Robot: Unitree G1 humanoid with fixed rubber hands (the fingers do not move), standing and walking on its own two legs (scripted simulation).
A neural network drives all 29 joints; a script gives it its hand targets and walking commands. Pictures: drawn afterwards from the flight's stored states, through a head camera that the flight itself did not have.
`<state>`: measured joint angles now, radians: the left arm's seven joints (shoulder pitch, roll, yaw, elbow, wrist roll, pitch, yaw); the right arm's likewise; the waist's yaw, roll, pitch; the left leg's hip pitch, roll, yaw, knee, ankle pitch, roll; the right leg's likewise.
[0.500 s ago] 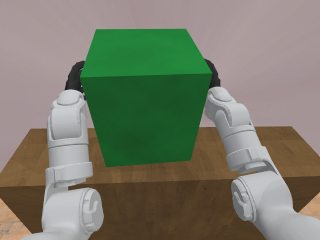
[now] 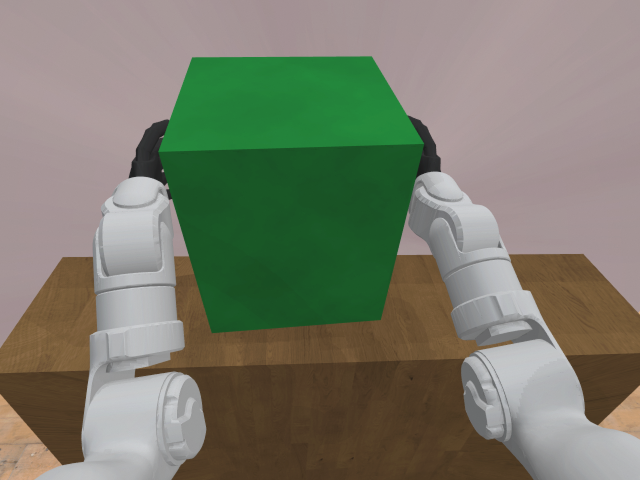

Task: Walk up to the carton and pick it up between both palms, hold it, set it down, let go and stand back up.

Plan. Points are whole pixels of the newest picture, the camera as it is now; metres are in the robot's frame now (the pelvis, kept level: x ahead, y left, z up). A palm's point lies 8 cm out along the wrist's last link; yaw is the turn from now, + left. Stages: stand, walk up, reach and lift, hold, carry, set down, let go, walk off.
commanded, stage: hold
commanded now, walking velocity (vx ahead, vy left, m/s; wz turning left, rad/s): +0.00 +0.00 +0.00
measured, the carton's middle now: (291, 195) +0.40 +0.00 +0.21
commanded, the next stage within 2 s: none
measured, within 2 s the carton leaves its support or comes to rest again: neither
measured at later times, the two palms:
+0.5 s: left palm (163, 189) +0.37 +0.15 +0.24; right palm (429, 189) +0.37 -0.17 +0.24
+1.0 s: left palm (159, 192) +0.37 +0.16 +0.24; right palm (426, 192) +0.36 -0.16 +0.23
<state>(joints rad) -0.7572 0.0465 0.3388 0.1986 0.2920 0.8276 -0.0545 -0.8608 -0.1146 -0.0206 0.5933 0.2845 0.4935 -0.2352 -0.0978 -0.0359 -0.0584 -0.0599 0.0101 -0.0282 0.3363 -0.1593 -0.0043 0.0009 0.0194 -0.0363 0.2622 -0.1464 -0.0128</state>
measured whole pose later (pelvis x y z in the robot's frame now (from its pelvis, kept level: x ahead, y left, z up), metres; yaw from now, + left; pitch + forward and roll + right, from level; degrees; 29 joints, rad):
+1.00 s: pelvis +0.00 +0.00 +0.00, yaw -1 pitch -8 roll -1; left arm -0.73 0.03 0.32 0.14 0.31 0.84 -0.06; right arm -0.82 -0.12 -0.01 0.55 0.29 0.49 -0.23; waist -0.10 -0.03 -0.02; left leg -0.04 0.01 -0.02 0.33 -0.16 0.00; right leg 0.01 0.02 -0.02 0.27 -0.15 -0.01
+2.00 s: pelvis +0.00 +0.00 +0.00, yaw +0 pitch -7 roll -1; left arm -0.75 0.04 0.34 0.20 0.30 0.83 -0.05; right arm -0.86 -0.12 -0.02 0.59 0.28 0.50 -0.24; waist -0.10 -0.04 -0.06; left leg -0.06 0.01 -0.04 0.33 -0.16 -0.01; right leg 0.01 0.03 -0.03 0.26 -0.15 -0.02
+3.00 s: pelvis +0.00 +0.00 +0.00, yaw +0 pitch -7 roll -1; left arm -0.75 0.05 0.32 0.19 0.30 0.83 -0.05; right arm -0.85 -0.12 -0.02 0.59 0.29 0.50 -0.24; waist -0.11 -0.03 -0.04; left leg -0.05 0.01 -0.04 0.34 -0.16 0.00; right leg 0.01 0.02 -0.03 0.26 -0.15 -0.02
